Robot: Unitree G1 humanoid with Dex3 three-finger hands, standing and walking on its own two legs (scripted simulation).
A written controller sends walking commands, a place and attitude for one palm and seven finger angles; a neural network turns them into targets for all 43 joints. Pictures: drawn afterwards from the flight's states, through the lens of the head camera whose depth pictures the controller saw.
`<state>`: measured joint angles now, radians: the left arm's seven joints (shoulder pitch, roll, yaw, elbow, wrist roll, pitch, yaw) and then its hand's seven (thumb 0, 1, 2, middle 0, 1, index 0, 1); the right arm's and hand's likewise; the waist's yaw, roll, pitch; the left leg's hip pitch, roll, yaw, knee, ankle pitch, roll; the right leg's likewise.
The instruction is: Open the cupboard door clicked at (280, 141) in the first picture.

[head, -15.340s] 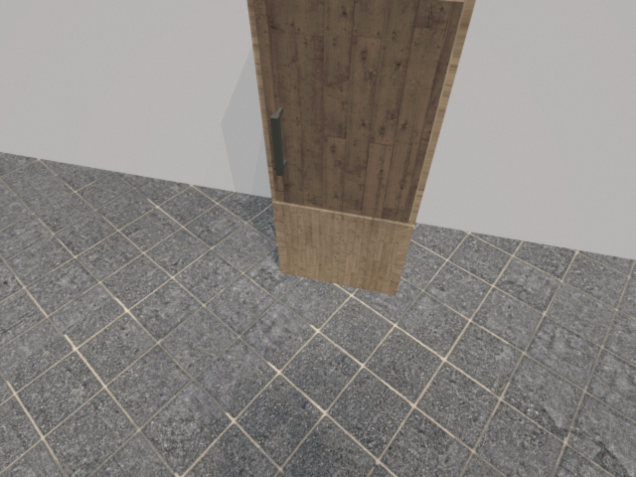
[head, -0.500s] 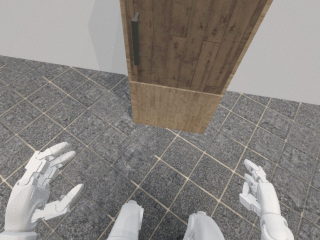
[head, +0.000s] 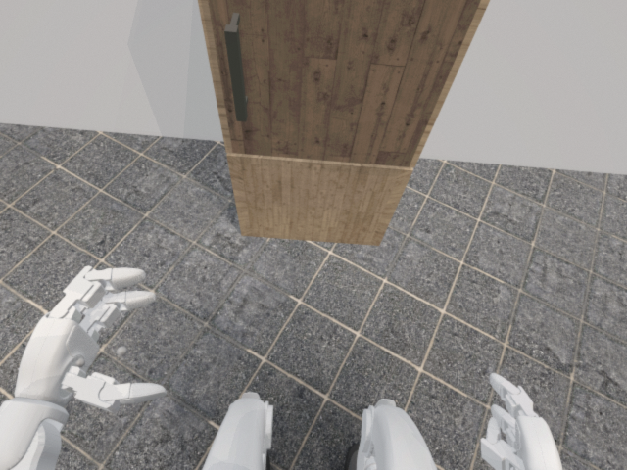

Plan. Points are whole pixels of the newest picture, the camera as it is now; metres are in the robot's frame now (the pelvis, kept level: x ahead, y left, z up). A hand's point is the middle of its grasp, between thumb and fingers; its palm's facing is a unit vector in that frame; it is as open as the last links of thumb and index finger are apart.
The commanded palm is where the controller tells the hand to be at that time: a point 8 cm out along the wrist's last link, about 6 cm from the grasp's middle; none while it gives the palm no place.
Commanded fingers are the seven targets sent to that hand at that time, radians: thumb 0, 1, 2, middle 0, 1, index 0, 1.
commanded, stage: raise the hand with hooked fingers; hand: left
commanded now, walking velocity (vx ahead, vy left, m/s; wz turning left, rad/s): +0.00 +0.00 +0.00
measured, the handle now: (239, 71) +0.73 +0.18 +0.02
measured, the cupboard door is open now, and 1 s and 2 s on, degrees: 0 0 0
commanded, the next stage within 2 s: move the hooked fingers beside the handle in 1.00 s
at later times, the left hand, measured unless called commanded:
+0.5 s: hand (83, 294) +0.29 +0.28 +0.05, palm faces +0.01 -1.00 -0.09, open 13.9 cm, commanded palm +0.27 +0.32 +0.05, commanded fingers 0.00 -0.50 0.30 -0.30 -1.20 -0.30 -1.20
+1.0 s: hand (102, 293) +0.30 +0.26 +0.04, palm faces -0.01 -1.00 -0.07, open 13.9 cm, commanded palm +0.28 +0.31 +0.05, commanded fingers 0.00 -0.50 0.30 -0.30 -1.20 -0.30 -1.20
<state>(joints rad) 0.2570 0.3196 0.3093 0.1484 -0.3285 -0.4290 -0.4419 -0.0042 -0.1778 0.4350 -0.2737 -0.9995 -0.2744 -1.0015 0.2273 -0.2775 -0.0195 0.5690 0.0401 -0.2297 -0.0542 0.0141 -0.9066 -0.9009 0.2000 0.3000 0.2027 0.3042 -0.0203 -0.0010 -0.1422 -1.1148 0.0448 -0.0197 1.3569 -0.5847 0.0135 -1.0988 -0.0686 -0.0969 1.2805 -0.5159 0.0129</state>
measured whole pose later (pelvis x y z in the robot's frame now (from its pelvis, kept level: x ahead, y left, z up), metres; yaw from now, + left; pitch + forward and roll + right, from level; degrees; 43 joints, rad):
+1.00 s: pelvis +0.02 -0.01 +0.01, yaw +0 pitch +22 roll -3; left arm 0.06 0.40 0.44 0.33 -0.37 -0.38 -0.52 -0.02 -0.49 0.30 -0.30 -1.20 -0.30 -1.20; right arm 0.23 -0.27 0.02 0.52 0.04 -0.18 -0.04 0.01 -0.91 -0.90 0.20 0.30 0.20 0.30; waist -0.03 0.01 -0.15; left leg -1.11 0.06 -0.02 1.31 -0.59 0.00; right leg -1.09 -0.05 -0.10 1.24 -0.52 0.00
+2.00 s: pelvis +0.00 +0.00 -0.02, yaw -3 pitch +29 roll -4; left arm -0.86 0.66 0.54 1.10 -0.10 -0.44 -0.40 -0.02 -0.49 0.30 -0.30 -1.20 -0.30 -1.20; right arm 0.29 -0.29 0.05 0.62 -0.01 -0.02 -0.03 0.01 -0.91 -0.90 0.20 0.30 0.20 0.30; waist -0.19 0.01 -0.13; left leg -1.34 0.07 -0.02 1.42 -0.59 0.01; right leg -1.33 -0.04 -0.09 1.33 -0.50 0.01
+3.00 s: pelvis +0.00 +0.02 -0.07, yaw -10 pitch +41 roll -13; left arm -1.59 1.19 0.48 1.32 0.22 -0.15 -0.34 -0.02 -0.49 0.30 -0.30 -1.20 -0.30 -1.20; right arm 0.46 -0.24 0.21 0.53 -0.09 0.11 0.01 0.00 -0.91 -0.90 0.20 0.30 0.21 0.30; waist -0.47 0.07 -0.05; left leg -1.73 0.10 -0.08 1.63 -0.64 0.05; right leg -1.66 0.00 -0.13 1.43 -0.50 0.04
